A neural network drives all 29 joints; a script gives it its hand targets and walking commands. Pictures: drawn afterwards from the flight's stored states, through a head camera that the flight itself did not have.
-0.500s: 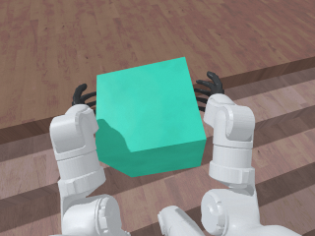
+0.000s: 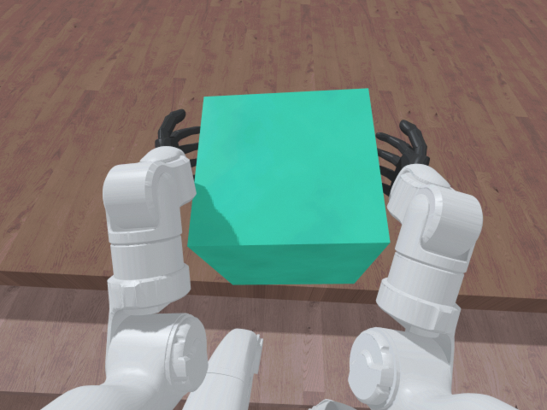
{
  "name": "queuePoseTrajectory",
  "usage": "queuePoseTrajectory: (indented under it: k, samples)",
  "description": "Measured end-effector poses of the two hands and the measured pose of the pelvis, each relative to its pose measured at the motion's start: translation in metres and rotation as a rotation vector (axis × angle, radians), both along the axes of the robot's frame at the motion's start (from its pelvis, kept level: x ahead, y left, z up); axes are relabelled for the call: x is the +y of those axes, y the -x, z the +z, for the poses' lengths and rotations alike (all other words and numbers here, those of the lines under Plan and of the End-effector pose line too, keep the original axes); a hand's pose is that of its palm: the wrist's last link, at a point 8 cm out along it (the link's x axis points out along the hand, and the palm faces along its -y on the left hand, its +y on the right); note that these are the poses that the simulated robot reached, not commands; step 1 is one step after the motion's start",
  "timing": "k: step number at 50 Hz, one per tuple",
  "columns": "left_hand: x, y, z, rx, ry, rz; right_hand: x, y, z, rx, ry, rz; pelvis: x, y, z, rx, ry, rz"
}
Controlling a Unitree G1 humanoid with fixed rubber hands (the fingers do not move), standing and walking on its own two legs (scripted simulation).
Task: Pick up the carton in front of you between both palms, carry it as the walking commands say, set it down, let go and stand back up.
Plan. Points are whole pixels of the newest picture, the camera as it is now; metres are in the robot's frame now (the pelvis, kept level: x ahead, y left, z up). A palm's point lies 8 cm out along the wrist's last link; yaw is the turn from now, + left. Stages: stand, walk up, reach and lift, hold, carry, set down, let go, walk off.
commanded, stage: carry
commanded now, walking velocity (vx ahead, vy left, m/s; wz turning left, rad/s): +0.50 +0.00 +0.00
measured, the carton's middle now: (289, 203) +0.38 +0.04 +0.07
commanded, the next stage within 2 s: none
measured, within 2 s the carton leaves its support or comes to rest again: neither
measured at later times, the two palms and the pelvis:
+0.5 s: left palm out of the picture +0.70 +0.18 +0.28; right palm out of the picture +0.66 -0.11 +0.30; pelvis +0.32 +0.07 +0.14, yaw -2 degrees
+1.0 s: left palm out of the picture +1.00 +0.18 +0.42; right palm out of the picture +1.01 -0.11 +0.42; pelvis +0.65 +0.01 +0.26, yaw +1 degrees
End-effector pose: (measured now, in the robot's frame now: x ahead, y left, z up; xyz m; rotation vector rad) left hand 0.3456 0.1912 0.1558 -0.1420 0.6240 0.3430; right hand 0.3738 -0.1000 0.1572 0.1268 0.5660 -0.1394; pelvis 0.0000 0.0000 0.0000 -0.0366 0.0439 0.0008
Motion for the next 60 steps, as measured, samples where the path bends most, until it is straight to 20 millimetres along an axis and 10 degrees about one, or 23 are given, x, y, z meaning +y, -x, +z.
queuePoseTrajectory:
  k: [8,15,20,30,39,49,60]
  samples:
    - [-0.003,-0.122,0.075,-0.071,-0.072,-0.077,-0.004,-0.102,0.058,-0.063,-0.001,-0.041,0.032,-0.113,0.031,0.011,-0.065,-0.02]
    - [-0.011,-0.247,0.076,0.034,-0.065,-0.177,-0.011,-0.182,0.071,0.049,0.065,-0.176,0.071,-0.213,0.059,0.031,-0.102,-0.018]
    - [-0.015,-0.297,0.081,0.096,-0.014,-0.182,-0.015,-0.222,0.091,0.102,0.073,-0.239,0.075,-0.261,0.104,0.013,-0.092,-0.027]
    - [-0.004,-0.427,0.167,-0.087,-0.011,-0.122,-0.005,-0.369,0.187,-0.083,0.091,-0.171,0.055,-0.397,0.151,0.019,-0.009,-0.015]
    - [0.006,-0.542,0.193,-0.004,-0.025,-0.025,0.006,-0.537,0.194,0.014,0.054,0.02,0.013,-0.538,0.178,0.002,0.018,-0.008]
    - [-0.008,-0.645,0.257,-0.032,-0.013,-0.025,-0.008,-0.631,0.252,-0.012,0.015,-0.02,0.006,-0.637,0.251,0.004,-0.019,0.012]
    - [-0.017,-0.785,0.308,-0.042,-0.07,-0.11,-0.018,-0.75,0.301,-0.016,0.046,-0.069,0.033,-0.783,0.268,0.031,-0.03,-0.008]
